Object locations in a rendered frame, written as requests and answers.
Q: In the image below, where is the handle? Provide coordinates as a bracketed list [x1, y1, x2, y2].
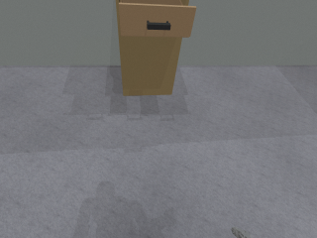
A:
[147, 21, 171, 31]

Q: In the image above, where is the cabinet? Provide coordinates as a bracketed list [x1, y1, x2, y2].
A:
[116, 0, 189, 96]

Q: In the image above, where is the drawer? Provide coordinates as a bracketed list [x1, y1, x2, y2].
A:
[119, 0, 197, 38]

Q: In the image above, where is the right robot hand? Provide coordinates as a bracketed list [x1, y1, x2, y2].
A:
[231, 227, 252, 238]

